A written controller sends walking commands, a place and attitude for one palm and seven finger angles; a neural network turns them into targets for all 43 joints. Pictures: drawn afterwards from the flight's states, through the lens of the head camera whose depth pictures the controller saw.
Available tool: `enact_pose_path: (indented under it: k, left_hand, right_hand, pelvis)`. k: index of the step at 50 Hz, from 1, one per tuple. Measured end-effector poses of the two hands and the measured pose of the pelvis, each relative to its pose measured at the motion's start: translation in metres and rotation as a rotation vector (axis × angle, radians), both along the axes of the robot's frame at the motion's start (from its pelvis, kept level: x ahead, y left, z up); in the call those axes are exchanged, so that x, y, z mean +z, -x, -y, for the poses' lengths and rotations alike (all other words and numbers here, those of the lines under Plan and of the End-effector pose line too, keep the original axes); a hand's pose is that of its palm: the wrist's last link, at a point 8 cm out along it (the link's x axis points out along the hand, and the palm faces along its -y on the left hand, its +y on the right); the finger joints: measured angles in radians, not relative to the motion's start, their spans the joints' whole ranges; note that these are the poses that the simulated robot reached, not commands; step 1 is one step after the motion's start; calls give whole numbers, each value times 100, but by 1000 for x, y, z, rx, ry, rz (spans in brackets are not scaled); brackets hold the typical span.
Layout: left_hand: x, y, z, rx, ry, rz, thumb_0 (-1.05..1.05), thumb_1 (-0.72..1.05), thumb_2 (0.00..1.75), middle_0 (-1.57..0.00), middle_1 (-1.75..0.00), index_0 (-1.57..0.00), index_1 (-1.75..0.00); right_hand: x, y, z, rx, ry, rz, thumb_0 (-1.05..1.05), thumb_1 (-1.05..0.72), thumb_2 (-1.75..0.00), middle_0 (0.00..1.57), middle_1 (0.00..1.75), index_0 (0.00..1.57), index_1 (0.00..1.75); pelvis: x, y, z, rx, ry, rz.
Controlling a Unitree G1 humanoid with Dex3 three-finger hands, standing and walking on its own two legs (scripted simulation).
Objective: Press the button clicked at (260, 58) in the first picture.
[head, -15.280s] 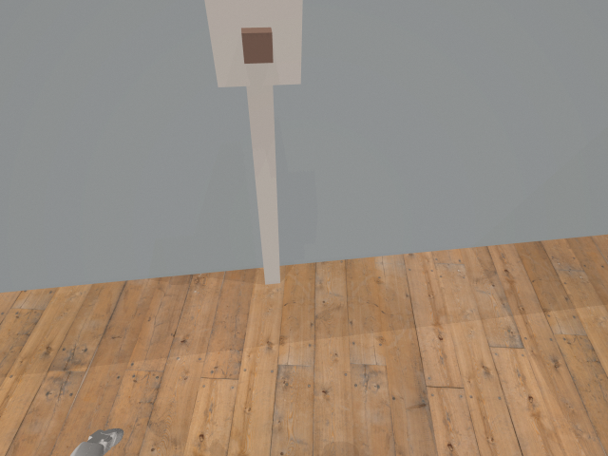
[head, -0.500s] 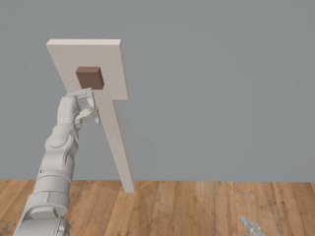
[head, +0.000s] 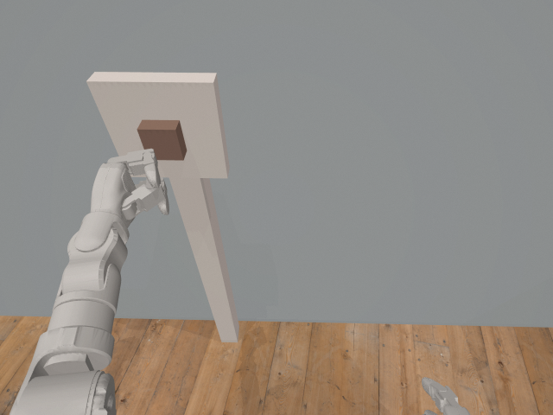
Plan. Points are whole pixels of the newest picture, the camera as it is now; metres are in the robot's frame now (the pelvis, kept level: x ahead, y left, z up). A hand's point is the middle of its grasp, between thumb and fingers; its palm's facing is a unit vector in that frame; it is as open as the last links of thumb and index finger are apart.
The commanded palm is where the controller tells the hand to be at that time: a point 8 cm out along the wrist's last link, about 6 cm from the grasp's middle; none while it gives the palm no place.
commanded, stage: aim a knuckle at the button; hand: left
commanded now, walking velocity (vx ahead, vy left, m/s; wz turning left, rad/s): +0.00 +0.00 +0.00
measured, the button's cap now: (163, 139) +0.48 +0.20 +0.17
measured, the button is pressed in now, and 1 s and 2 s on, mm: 0 0 8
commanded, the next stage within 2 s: press the button with the knuckle in 0.68 s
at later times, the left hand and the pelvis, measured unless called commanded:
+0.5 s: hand (166, 198) +0.39 +0.18 +0.13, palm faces +0.02 -1.00 -0.01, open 3.1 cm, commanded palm +0.36 +0.22 +0.13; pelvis +0.00 +0.01 +0.00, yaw +0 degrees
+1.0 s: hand (170, 189) +0.40 +0.18 +0.14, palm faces +0.02 -1.00 +0.00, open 3.1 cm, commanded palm +0.37 +0.23 +0.13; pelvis +0.00 +0.00 +0.00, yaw +1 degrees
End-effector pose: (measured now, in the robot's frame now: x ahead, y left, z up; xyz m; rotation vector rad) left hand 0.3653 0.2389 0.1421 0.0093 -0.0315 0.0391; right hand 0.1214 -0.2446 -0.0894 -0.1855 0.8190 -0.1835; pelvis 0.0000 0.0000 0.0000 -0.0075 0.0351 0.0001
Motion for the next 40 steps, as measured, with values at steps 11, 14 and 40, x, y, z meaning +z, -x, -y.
enact_pose_path:
  k: [11,14,40]
  left_hand:
    - [-17,10,16,-24,9,-11,1,90,90,-130,-150,-129,-150]
    - [-9,5,14,-12,2,18,1,90,90,-130,-150,-130,-150]
    - [-15,-1,4,21,-7,-50,1,90,89,-130,-150,-130,-150]
  right_hand:
    - [-2,2,-4,7,5,-11,2,-91,-90,20,30,20,30]
    - [-1,1,-7,10,4,-9,2,-91,-90,20,30,20,30]
    - [1,-1,-6,0,-5,-7,2,-90,-90,20,30,20,30]
  pelvis:
    - [-1,0,-5,-2,0,-2]
    - [-1,0,-5,-2,0,3]
    - [0,-1,-4,-6,0,-3]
